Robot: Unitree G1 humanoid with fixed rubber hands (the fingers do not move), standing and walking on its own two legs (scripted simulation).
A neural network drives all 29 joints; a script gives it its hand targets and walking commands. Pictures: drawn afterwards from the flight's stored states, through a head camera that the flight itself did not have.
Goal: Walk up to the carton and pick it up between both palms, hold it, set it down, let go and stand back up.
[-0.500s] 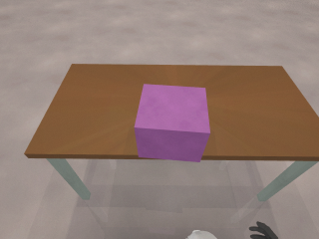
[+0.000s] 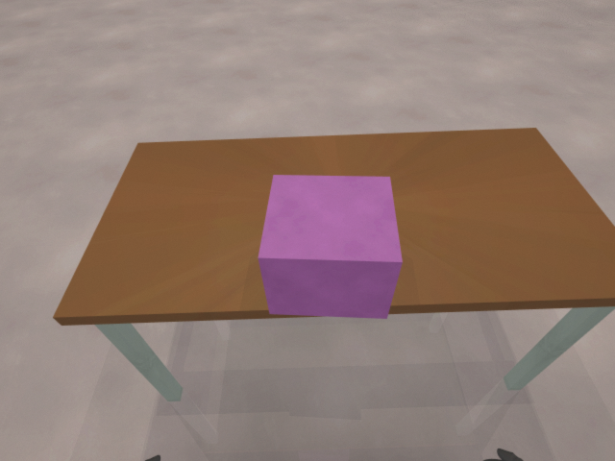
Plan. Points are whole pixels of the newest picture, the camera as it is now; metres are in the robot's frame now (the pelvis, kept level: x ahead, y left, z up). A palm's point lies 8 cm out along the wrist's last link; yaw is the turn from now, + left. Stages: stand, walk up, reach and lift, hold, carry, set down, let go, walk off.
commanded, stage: walk up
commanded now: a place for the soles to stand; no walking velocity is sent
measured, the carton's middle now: (329, 245) +0.50 -0.02 -0.07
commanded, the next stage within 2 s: none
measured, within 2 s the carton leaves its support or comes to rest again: neither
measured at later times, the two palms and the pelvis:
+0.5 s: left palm (201, 443) +0.18 +0.18 -0.10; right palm out of the picture +0.08 -0.36 -0.14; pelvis +0.09 -0.08 -0.02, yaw +0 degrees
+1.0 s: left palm (194, 429) +0.20 +0.19 -0.11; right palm (536, 369) +0.26 -0.32 -0.09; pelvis +0.13 -0.07 -0.01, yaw +1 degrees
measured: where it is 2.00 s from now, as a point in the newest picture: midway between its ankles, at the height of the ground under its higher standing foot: outside the picture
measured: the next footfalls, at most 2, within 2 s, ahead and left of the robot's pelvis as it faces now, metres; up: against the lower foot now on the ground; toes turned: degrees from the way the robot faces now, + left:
right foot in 0.42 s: +0.18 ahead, -0.20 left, +0.00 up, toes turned -3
left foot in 0.84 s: +0.17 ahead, +0.09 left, +0.00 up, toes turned +1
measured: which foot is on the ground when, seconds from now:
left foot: down 0.00-0.44, up 0.46-0.82, down 0.84-1.00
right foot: down 0.00-0.12, up 0.14-0.40, down 0.42-1.00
